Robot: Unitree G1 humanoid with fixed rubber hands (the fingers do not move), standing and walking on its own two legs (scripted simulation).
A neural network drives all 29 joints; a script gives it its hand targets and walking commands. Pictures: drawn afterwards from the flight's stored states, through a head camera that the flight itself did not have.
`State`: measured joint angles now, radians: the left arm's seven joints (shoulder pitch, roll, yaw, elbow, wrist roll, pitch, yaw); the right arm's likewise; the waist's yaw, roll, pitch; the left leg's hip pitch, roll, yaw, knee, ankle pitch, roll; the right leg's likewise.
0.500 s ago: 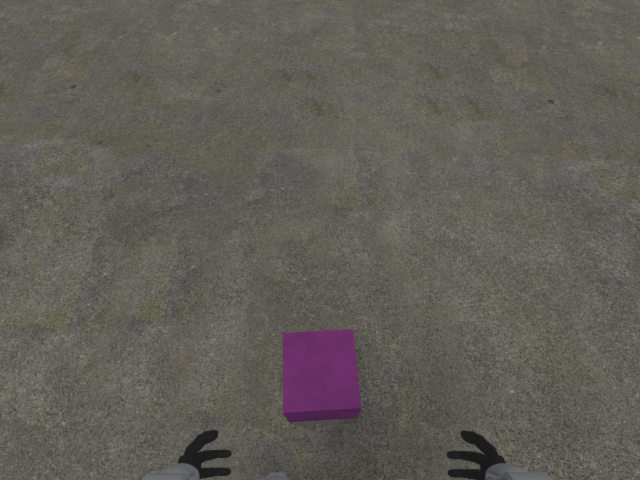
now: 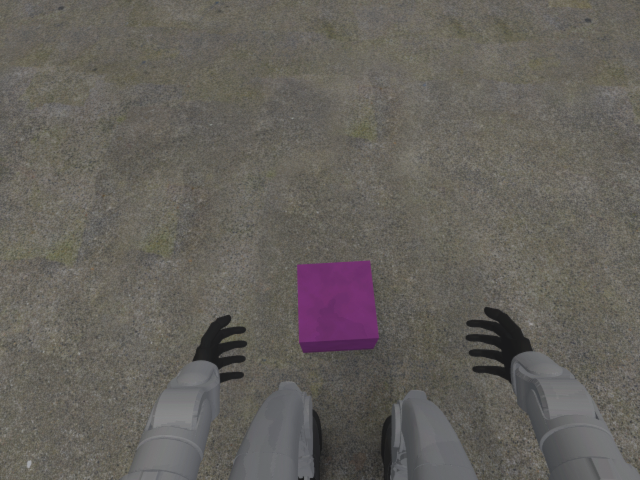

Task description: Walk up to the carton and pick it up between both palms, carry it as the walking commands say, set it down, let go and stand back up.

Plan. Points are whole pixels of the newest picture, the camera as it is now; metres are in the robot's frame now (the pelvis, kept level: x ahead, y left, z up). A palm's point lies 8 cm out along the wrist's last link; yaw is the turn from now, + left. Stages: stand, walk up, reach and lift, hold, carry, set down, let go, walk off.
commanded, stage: reach and lift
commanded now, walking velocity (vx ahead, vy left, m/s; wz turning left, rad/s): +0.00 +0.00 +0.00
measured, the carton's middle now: (335, 307) +0.47 +0.03 -0.62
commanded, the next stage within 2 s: none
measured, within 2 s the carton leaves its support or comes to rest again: neither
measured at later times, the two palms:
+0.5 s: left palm (227, 271) +0.38 +0.20 -0.13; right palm (470, 256) +0.43 -0.18 -0.12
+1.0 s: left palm (226, 239) +0.46 +0.22 -0.16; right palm (448, 223) +0.50 -0.16 -0.16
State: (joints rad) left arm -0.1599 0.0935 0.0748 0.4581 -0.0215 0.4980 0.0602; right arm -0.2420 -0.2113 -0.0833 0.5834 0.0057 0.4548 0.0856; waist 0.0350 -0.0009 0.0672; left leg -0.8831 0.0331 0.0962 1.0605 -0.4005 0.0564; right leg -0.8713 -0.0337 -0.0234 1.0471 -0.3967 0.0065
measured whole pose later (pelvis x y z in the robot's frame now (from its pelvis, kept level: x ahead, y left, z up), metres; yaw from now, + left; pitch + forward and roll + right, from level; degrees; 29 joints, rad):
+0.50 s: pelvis -0.01 -0.01 -0.03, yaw +0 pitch +30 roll +0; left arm -0.75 0.14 0.23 0.79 -0.02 0.22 0.09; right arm -0.82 -0.20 -0.18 0.87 0.01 0.22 -0.02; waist 0.06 -0.02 -0.01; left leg -1.30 0.04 0.09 1.11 -0.34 0.05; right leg -1.29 -0.02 -0.03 1.11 -0.35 0.00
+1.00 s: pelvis +0.01 -0.01 -0.04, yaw +1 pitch +46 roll -1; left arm -0.94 0.18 0.36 0.82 -0.01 0.06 0.01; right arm -1.00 -0.22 -0.26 0.88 -0.02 0.08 -0.02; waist 0.06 -0.01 -0.10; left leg -1.58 0.02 0.05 1.09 -0.31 0.04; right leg -1.56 0.00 -0.01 1.09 -0.33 0.01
